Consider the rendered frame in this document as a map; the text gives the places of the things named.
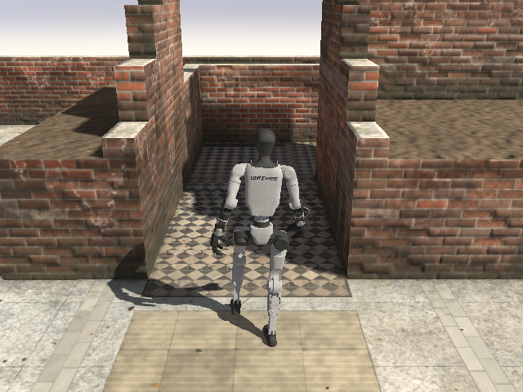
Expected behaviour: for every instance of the robot left forearm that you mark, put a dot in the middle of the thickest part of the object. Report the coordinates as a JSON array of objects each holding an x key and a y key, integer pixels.
[{"x": 222, "y": 219}]

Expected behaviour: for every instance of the robot left thigh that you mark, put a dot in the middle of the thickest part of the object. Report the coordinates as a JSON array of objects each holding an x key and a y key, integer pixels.
[{"x": 241, "y": 238}]

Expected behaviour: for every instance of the right robot upper arm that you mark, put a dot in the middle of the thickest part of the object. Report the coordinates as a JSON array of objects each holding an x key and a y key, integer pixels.
[{"x": 292, "y": 185}]

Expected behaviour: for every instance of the robot left hand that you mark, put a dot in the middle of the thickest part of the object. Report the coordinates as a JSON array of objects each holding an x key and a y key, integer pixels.
[{"x": 214, "y": 243}]

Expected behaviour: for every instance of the robot right forearm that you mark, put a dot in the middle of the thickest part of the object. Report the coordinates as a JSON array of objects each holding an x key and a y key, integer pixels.
[{"x": 299, "y": 215}]

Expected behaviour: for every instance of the robot left shin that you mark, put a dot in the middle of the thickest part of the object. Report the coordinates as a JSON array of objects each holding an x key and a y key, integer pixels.
[{"x": 237, "y": 278}]

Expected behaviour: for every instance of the robot right hand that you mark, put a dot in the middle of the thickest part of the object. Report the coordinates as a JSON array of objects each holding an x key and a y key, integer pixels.
[{"x": 293, "y": 227}]

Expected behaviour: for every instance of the left robot upper arm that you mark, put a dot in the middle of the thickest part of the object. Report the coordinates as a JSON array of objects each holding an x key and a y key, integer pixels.
[{"x": 233, "y": 185}]

